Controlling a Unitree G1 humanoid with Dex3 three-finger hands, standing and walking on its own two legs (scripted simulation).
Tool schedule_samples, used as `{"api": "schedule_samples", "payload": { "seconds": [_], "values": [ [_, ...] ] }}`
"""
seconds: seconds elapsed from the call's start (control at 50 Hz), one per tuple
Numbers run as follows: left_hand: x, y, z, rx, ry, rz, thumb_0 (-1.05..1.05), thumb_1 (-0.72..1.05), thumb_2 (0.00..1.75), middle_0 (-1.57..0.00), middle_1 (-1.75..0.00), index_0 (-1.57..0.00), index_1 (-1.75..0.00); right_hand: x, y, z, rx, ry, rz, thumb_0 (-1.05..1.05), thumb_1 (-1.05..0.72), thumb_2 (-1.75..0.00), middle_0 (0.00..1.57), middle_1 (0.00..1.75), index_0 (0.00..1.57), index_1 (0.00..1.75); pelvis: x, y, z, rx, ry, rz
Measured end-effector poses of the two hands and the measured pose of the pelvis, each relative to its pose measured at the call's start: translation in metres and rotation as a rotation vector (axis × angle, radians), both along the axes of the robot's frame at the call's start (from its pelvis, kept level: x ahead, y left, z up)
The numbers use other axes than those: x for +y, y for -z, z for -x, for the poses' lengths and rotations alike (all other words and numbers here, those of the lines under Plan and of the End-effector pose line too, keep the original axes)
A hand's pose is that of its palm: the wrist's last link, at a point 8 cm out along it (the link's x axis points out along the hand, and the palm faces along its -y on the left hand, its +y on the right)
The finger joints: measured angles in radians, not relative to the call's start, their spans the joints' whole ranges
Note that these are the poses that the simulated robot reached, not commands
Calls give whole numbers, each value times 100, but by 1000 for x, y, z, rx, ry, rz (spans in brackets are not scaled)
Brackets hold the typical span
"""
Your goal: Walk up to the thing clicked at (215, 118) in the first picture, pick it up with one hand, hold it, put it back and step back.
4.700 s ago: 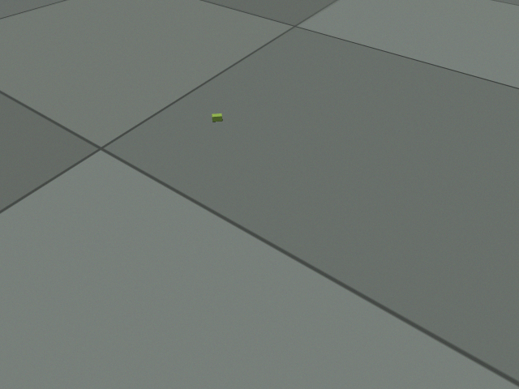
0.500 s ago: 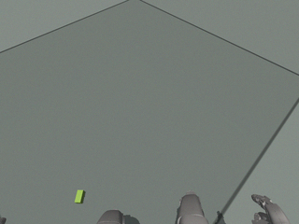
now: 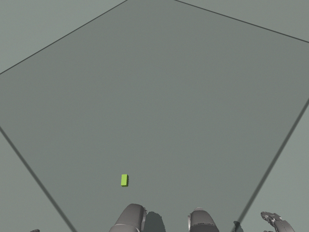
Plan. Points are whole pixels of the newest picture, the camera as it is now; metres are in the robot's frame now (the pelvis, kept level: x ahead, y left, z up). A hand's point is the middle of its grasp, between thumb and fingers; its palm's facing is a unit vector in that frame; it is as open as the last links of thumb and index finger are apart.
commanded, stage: walk up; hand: left
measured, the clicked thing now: (124, 180) +0.45 +0.25 -0.72
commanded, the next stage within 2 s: none
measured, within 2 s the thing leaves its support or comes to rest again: neither
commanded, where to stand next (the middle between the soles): +0.05 +0.04 m, yaw -6 degrees
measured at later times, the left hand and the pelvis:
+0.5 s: hand out of the picture -0.02 +0.38 -0.15, palm faces -0.14 -0.94 -0.31, open 7.4 cm; pelvis -0.07 +0.10 +0.02, yaw -6 degrees
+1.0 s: hand out of the picture +0.11 +0.29 -0.11, palm faces -0.10 -0.90 -0.42, open 7.3 cm; pelvis -0.04 +0.03 +0.01, yaw -6 degrees
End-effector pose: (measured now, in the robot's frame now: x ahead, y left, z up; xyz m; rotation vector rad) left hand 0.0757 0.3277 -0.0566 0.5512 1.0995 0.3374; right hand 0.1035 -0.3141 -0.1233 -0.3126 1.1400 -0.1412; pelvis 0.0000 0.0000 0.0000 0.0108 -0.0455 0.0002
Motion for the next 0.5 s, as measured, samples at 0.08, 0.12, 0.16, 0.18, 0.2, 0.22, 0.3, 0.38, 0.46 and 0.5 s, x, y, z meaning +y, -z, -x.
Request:
{"api": "schedule_samples", "payload": {
  "seconds": [0.08,0.12,0.16,0.18,0.2,0.22,0.3,0.38,0.46,0.5],
  "values": [
    [54,0,14,-42,19,-31,0,89,90,-21,-30,-21,-30,28,2,26,-14,17,24,1,-90,-90,20,30,21,30,40,9,26,-1,-7,9],
    [83,9,19,-67,22,-28,0,90,90,-21,-30,-21,-30,45,4,45,-13,24,51,0,-90,-90,20,30,21,30,61,19,37,-8,-15,13],
    [107,22,27,-81,-1,-15,0,90,90,-21,-30,-21,-30,64,2,69,-3,36,73,0,-90,-90,20,29,20,30,76,24,49,-43,10,-32],
    [114,27,32,-77,-17,-3,0,90,90,-21,-30,-21,-30,73,-1,82,2,44,74,0,-90,-90,20,29,20,30,83,23,52,-48,22,-24],
    [119,31,38,-62,-28,15,0,90,90,-21,-30,-21,-30,82,-4,95,13,57,73,0,-90,-90,20,29,20,30,89,21,53,-48,22,-2],
    [121,35,43,-44,-32,39,0,90,90,-21,-30,-21,-30,90,-9,108,31,70,73,0,-90,-90,20,29,21,30,93,16,55,-46,16,20],
    [122,46,61,19,-37,143,0,90,90,-20,-30,-21,-30,111,-34,141,73,90,95,1,-90,-90,20,30,21,30,101,-3,65,-24,27,30],
    [112,55,85,124,-28,220,0,90,90,-20,-30,-21,-30,110,-55,160,88,106,144,1,-89,-90,21,30,21,30,107,-15,71,0,50,35],
    [100,60,99,221,-1,264,0,90,90,-21,-30,-21,-30,94,-71,172,80,140,203,1,-89,-90,21,30,21,30,108,-19,71,15,88,29],
    [93,61,97,244,20,272,0,90,90,-21,-30,-21,-30,85,-77,178,72,158,223,1,-89,-90,21,30,21,30,104,-20,69,17,106,29]
  ]
}}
